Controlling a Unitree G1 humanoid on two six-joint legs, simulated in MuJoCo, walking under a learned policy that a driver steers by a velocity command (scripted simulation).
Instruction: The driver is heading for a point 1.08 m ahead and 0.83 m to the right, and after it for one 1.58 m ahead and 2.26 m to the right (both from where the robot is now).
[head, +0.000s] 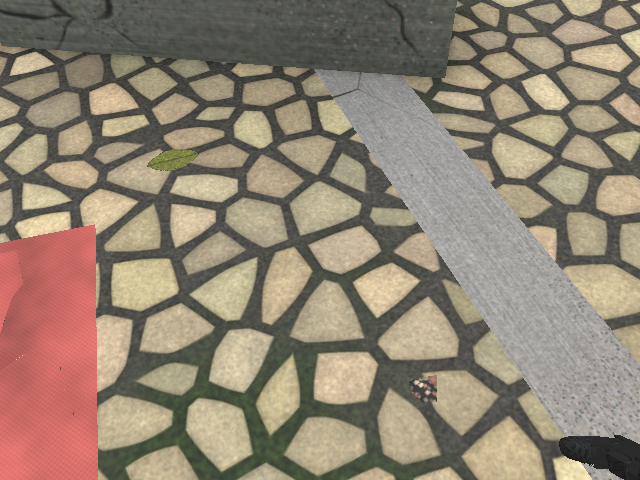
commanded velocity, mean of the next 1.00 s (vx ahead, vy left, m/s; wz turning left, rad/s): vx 0.50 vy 0.00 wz -0.60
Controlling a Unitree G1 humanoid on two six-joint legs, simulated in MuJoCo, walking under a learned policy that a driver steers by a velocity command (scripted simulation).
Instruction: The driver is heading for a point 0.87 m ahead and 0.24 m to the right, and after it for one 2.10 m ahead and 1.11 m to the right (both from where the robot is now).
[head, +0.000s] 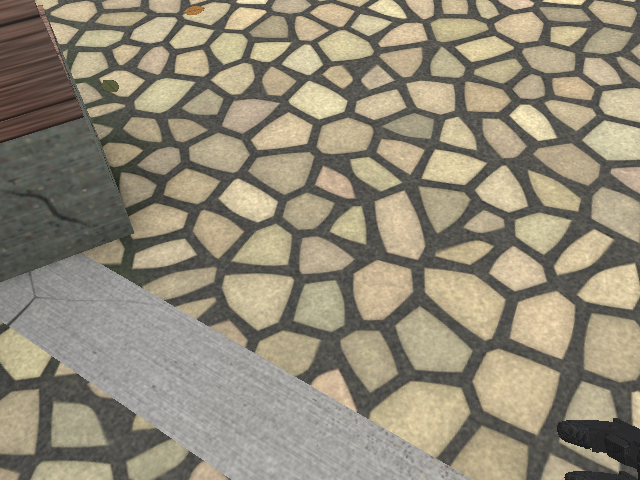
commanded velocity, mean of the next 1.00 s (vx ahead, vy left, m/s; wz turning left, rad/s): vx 0.50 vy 0.00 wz -0.46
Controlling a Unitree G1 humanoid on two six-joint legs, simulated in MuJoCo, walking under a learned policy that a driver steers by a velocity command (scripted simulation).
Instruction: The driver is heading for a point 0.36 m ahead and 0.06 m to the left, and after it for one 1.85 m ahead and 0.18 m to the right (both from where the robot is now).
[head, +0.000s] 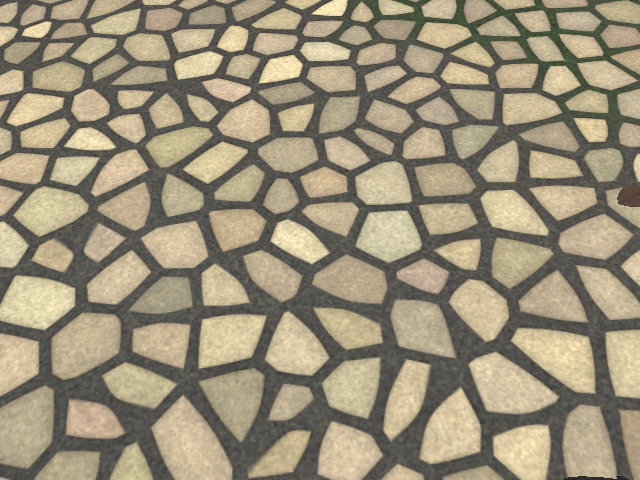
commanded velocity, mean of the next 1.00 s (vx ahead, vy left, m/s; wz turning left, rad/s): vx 0.50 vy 0.00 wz -0.19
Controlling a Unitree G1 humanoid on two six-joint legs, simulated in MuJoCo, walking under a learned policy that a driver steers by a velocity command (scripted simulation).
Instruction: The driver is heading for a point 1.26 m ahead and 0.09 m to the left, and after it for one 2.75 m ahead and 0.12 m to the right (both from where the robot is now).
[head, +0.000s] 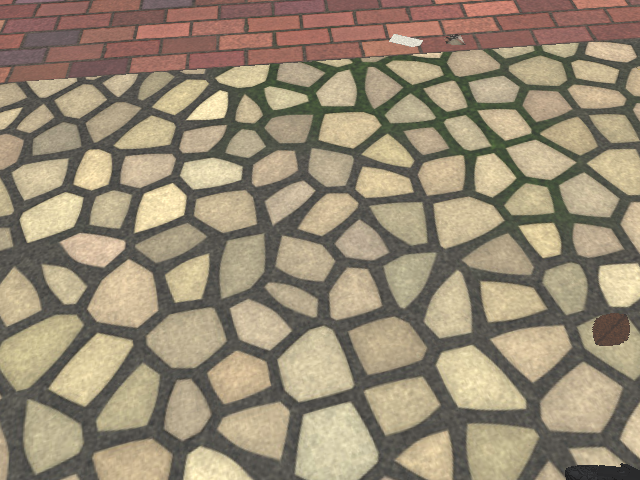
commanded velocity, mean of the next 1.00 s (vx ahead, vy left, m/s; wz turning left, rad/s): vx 0.50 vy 0.00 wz -0.07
